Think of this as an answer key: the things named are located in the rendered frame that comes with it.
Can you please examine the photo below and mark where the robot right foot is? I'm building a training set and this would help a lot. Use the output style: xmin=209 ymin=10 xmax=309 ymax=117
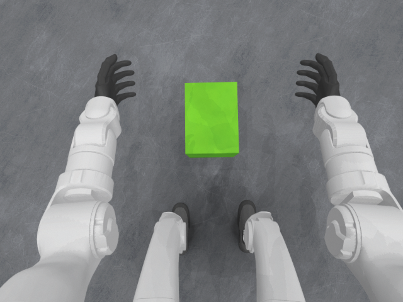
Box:
xmin=237 ymin=200 xmax=256 ymax=253

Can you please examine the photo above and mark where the robot left thigh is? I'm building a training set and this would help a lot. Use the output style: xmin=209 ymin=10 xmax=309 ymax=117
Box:
xmin=133 ymin=218 xmax=186 ymax=302

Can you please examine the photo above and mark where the robot left forearm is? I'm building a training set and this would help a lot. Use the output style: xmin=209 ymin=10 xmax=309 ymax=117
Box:
xmin=37 ymin=96 xmax=122 ymax=254

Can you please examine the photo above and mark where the robot right forearm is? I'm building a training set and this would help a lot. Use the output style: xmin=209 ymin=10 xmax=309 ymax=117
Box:
xmin=312 ymin=96 xmax=403 ymax=212

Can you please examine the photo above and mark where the robot right upper arm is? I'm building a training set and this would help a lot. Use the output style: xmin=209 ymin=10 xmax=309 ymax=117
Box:
xmin=324 ymin=203 xmax=403 ymax=302

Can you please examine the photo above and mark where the robot right hand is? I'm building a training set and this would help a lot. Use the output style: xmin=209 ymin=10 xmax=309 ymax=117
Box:
xmin=295 ymin=53 xmax=340 ymax=108

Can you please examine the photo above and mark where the carton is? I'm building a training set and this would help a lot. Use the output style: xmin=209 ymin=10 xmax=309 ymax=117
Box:
xmin=185 ymin=82 xmax=239 ymax=158

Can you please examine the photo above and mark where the robot left upper arm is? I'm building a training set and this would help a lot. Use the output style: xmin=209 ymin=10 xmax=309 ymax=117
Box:
xmin=0 ymin=200 xmax=119 ymax=302

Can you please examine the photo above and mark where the robot left hand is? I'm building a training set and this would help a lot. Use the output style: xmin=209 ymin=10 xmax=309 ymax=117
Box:
xmin=94 ymin=54 xmax=136 ymax=106

